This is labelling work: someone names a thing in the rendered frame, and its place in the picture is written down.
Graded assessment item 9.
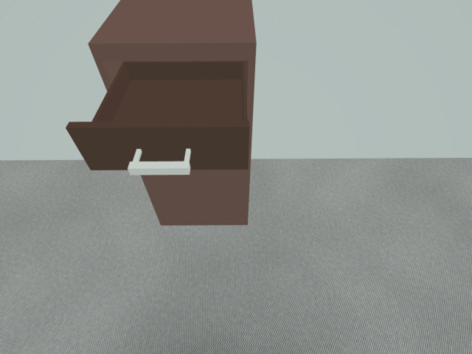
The handle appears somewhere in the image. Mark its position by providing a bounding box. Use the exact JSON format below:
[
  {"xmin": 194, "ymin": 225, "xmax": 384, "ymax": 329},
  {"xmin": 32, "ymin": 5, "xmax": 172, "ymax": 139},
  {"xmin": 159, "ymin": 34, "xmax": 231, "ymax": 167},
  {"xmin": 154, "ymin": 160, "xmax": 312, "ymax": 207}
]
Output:
[{"xmin": 128, "ymin": 148, "xmax": 191, "ymax": 175}]

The cabinet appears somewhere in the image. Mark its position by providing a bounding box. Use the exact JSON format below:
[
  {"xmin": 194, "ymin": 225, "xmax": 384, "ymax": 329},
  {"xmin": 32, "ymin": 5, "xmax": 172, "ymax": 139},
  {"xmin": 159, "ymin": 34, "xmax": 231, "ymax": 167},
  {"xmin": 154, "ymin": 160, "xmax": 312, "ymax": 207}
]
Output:
[{"xmin": 88, "ymin": 0, "xmax": 257, "ymax": 226}]

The drawer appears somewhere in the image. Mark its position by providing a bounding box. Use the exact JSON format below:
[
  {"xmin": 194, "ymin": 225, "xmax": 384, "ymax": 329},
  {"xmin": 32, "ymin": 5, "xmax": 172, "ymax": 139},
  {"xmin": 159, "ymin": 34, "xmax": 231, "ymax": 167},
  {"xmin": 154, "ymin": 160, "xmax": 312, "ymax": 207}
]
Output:
[{"xmin": 66, "ymin": 60, "xmax": 250, "ymax": 170}]

